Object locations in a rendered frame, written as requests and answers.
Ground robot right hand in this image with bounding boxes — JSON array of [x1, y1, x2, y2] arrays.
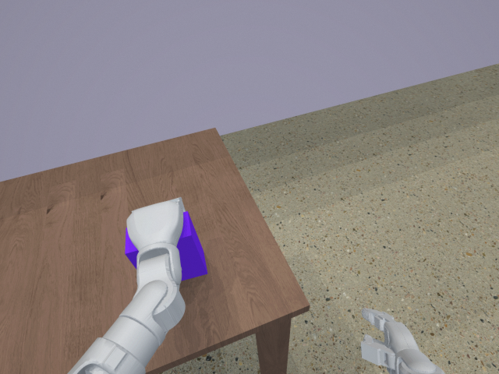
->
[[361, 308, 419, 374]]

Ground robot right forearm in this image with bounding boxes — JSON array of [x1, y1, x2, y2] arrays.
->
[[395, 349, 445, 374]]

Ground robot left hand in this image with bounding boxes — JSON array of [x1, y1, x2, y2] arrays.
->
[[126, 197, 186, 269]]

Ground table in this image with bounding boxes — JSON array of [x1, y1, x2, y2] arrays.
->
[[0, 128, 310, 374]]

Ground robot left forearm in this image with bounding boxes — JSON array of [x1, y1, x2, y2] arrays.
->
[[67, 242, 186, 374]]

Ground sponge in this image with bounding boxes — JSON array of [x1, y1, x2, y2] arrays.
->
[[125, 211, 207, 281]]

